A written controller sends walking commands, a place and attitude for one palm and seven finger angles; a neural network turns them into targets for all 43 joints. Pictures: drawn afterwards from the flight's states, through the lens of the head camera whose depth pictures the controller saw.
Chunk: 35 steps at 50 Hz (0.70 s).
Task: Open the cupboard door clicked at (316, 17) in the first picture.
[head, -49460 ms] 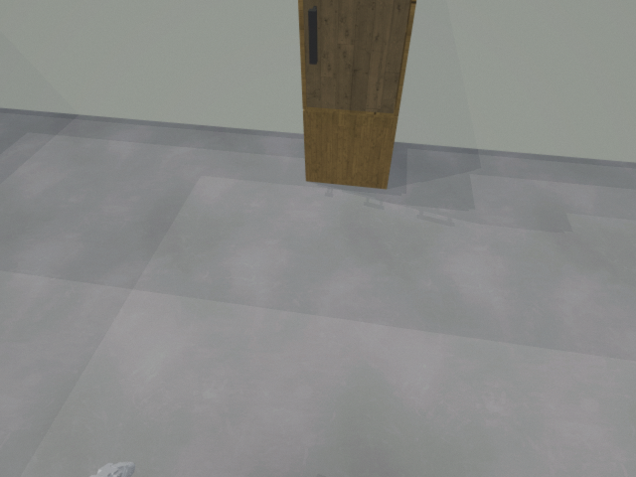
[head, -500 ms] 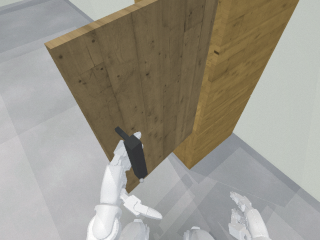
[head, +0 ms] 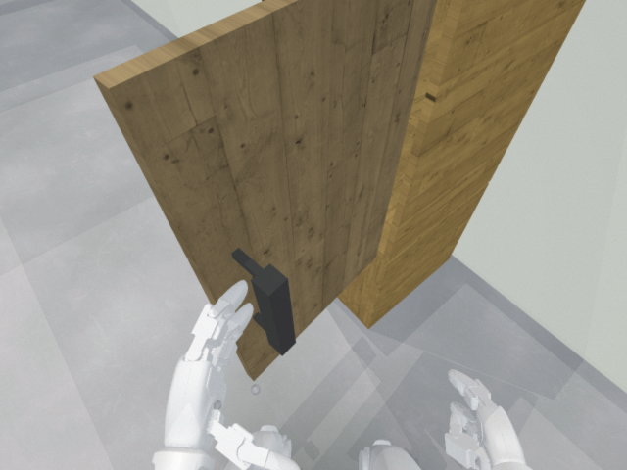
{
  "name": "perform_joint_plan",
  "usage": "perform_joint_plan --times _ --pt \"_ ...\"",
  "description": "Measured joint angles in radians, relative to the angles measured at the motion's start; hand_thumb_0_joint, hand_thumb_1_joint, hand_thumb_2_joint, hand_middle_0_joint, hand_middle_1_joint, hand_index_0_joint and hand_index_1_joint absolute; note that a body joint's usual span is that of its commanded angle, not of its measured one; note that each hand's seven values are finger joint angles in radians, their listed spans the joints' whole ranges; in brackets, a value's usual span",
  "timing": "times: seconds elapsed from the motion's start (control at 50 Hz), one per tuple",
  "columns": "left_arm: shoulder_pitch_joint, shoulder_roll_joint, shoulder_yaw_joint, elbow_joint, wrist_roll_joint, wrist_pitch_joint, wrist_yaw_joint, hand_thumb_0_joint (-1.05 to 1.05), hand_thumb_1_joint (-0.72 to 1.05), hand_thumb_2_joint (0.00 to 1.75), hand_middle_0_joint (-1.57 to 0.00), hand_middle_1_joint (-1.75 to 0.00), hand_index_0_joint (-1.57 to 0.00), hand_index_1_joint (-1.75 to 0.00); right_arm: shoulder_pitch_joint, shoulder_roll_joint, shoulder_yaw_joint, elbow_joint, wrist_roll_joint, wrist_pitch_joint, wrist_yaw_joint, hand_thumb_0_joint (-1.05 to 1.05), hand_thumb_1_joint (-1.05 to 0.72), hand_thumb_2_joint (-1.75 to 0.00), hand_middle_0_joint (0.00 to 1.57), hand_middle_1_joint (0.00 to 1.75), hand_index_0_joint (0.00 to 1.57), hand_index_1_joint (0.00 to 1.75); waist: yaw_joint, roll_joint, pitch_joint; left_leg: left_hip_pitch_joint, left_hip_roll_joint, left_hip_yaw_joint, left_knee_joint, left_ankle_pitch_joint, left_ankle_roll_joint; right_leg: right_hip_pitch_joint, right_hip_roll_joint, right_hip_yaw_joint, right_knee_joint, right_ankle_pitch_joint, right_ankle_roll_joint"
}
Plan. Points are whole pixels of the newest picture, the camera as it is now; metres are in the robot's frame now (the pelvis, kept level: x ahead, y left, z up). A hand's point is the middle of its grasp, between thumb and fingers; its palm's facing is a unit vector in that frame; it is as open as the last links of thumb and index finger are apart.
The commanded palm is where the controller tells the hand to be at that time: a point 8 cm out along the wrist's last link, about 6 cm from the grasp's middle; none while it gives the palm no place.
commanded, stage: slide the hand sideways off the handle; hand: left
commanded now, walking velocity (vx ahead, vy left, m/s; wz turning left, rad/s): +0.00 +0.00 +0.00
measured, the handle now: (264, 304) +0.31 +0.08 +0.05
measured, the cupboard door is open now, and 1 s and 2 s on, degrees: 97 96 96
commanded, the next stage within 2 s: draw the hand back to the body in 0.54 s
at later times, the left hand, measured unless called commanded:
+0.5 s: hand (201, 424) +0.17 +0.13 +0.05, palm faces +0.06 -1.00 -0.01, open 16.1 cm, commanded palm +0.13 +0.18 +0.05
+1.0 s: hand (156, 414) +0.17 +0.15 +0.11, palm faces +0.03 -1.00 -0.06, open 16.3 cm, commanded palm +0.14 +0.21 +0.12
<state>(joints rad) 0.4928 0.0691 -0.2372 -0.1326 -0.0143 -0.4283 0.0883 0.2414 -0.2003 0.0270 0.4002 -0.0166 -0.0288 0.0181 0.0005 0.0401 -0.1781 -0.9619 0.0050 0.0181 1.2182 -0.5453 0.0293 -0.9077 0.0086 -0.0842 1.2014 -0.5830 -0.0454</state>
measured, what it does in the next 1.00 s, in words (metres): stands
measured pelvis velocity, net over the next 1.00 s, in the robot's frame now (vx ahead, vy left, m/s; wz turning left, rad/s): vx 0.00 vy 0.00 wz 0.01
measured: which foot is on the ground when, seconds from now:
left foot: down 0.00-1.00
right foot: down 0.00-1.00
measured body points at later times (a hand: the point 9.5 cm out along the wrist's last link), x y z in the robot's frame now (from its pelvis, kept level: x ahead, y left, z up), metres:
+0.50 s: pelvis +0.00 -0.01 -0.01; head +0.06 -0.01 +0.44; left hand +0.16 +0.18 +0.06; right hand +0.20 -0.22 -0.08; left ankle +0.02 +0.10 -0.64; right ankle +0.00 -0.10 -0.64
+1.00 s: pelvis +0.00 +0.00 +0.02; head +0.03 -0.01 +0.47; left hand +0.16 +0.20 +0.12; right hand +0.19 -0.22 -0.05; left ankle +0.02 +0.10 -0.64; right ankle +0.00 -0.10 -0.64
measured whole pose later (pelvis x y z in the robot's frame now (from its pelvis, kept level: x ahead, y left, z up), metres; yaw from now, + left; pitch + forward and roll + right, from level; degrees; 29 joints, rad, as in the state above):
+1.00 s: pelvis +0.00 +0.00 +0.02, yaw +1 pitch +12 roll -2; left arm 0.68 0.21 0.03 -0.35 -0.21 -0.30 -0.12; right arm 0.29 -0.21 0.03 0.39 0.04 -0.03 -0.07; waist 0.01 0.06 -0.18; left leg -0.82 0.01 -0.01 1.12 -0.51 0.02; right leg -0.75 0.03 -0.11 1.07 -0.53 -0.05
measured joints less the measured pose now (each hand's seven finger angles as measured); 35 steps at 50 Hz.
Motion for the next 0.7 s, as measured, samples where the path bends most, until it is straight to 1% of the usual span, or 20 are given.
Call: perform_joint_plan --times 0.18,0.26,0.36,0.44,0.52,0.56,0.62,0.66,0.7 --pt "0.077 0.029 0.04 -0.055 -0.032 -0.027 -0.061 -0.01 -0.5 0.3 -0.19 -0.32 -0.21 -0.33 -0.022 -0.007 -0.011 -0.009 0.006 -0.005 -0.012 0.02 -0.9 -0.9 0.2 0.3 0.2 0.3 0.012 0.0 -0.002 -0.027 0.001 -0.009 0.033 -0.015 -0.002 -0.022 0.001 -0.009 0.028 -0.015 -0.002" --pt "0.084 0.042 0.058 -0.069 -0.047 -0.026 -0.09 -0.01 -0.5 0.3 -0.2 -0.32 -0.21 -0.33 -0.027 -0.008 -0.013 -0.011 0.009 -0.005 -0.021 0.02 -0.9 -0.9 0.2 0.3 0.2 0.3 0.015 -0.001 -0.002 -0.039 0.002 -0.013 0.044 -0.018 -0.004 -0.032 0.002 -0.013 0.037 -0.019 -0.005" --pt "0.102 0.051 0.091 -0.084 -0.068 -0.011 -0.122 -0.01 -0.5 0.3 -0.19 -0.32 -0.22 -0.34 -0.027 0.0 -0.019 -0.005 0.016 0.002 -0.03 0.02 -0.9 -0.9 0.2 0.3 0.2 0.3 0.016 -0.003 -0.004 -0.038 0.006 -0.015 0.044 -0.02 -0.009 -0.031 0.006 -0.015 0.037 -0.02 -0.009" --pt "0.141 0.049 0.144 -0.087 -0.102 -0.004 -0.136 -0.01 -0.49 0.3 -0.18 -0.31 -0.21 -0.33 -0.021 0.006 -0.025 0.004 0.02 0.007 -0.037 0.02 -0.9 -0.9 0.2 0.3 0.2 0.3 0.018 -0.005 -0.01 -0.029 0.008 -0.018 0.036 -0.017 -0.013 -0.023 0.009 -0.017 0.029 -0.017 -0.011" --pt "0.184 0.062 0.183 -0.094 -0.135 -0.029 -0.169 -0.01 -0.49 0.3 -0.16 -0.31 -0.19 -0.32 -0.018 0.0 -0.03 0.012 0.023 -0.001 -0.044 0.02 -0.9 -0.9 0.2 0.3 0.2 0.3 0.022 -0.002 -0.014 -0.035 0.007 -0.026 0.041 -0.016 -0.015 -0.024 0.008 -0.025 0.031 -0.018 -0.014" --pt "0.197 0.068 0.186 -0.1 -0.15 -0.046 -0.193 -0.01 -0.49 0.3 -0.16 -0.31 -0.18 -0.32 -0.02 -0.007 -0.031 0.013 0.024 -0.009 -0.048 0.02 -0.9 -0.9 0.2 0.3 0.2 0.3 0.023 0.001 -0.014 -0.045 0.006 -0.032 0.051 -0.017 -0.016 -0.031 0.008 -0.031 0.038 -0.019 -0.015" --pt "0.193 0.077 0.177 -0.109 -0.16 -0.062 -0.22 -0.01 -0.5 0.3 -0.15 -0.3 -0.17 -0.31 -0.026 -0.017 -0.034 0.011 0.023 -0.022 -0.053 0.02 -0.9 -0.9 0.2 0.3 0.2 0.3 0.026 0.005 -0.014 -0.068 0.006 -0.037 0.074 -0.021 -0.015 -0.05 0.007 -0.036 0.057 -0.023 -0.016" --pt "0.177 0.079 0.169 -0.112 -0.159 -0.058 -0.225 -0.01 -0.5 0.3 -0.15 -0.3 -0.16 -0.31 -0.031 -0.021 -0.036 0.009 0.023 -0.026 -0.056 0.02 -0.9 -0.9 0.2 0.3 0.2 0.3 0.029 0.007 -0.012 -0.081 0.007 -0.038 0.089 -0.023 -0.014 -0.062 0.008 -0.038 0.07 -0.025 -0.016" --pt "0.159 0.083 0.163 -0.124 -0.153 -0.036 -0.219 -0.01 -0.5 0.3 -0.15 -0.3 -0.16 -0.31 -0.032 -0.02 -0.038 0.004 0.025 -0.024 -0.059 0.02 -0.9 -0.9 0.2 0.3 0.2 0.3 0.032 0.008 -0.011 -0.087 0.009 -0.037 0.098 -0.025 -0.013 -0.069 0.009 -0.037 0.079 -0.026 -0.016"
